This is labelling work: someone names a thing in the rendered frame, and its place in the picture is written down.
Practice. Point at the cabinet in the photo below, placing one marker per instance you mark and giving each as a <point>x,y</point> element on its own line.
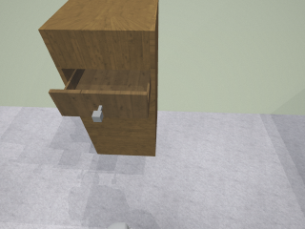
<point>109,35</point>

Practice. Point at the drawer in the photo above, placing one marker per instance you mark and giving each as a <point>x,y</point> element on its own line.
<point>121,93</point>

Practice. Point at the handle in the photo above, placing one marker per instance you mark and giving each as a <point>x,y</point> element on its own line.
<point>97,116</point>

